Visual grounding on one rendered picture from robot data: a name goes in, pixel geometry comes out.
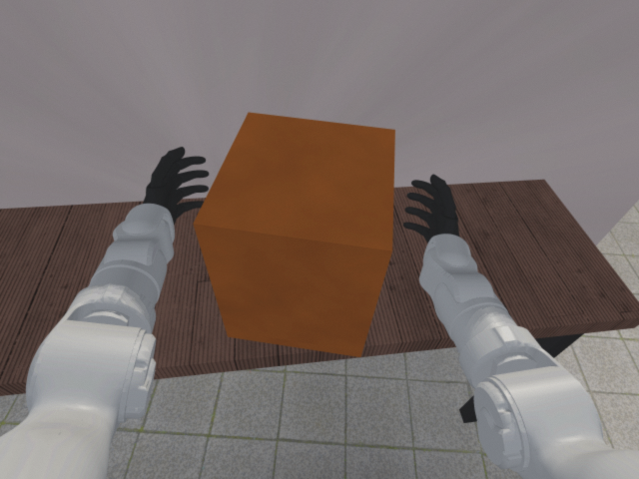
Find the left robot upper arm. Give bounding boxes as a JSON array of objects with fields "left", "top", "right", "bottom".
[{"left": 0, "top": 320, "right": 156, "bottom": 479}]

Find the right robot upper arm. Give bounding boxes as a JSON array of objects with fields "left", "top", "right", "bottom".
[{"left": 474, "top": 366, "right": 639, "bottom": 479}]

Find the right robot hand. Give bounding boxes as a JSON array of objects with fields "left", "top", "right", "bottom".
[{"left": 403, "top": 175, "right": 459, "bottom": 242}]

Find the robot right forearm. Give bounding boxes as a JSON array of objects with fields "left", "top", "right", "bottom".
[{"left": 419, "top": 234, "right": 603, "bottom": 438}]

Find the carton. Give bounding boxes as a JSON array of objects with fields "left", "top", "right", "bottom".
[{"left": 193, "top": 113, "right": 395, "bottom": 357}]

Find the robot left forearm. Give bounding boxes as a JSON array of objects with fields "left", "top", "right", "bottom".
[{"left": 26, "top": 204, "right": 175, "bottom": 412}]

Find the left robot hand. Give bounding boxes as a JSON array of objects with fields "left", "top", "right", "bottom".
[{"left": 143, "top": 147, "right": 209, "bottom": 224}]

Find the table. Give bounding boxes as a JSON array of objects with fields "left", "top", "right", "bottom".
[{"left": 0, "top": 180, "right": 639, "bottom": 423}]

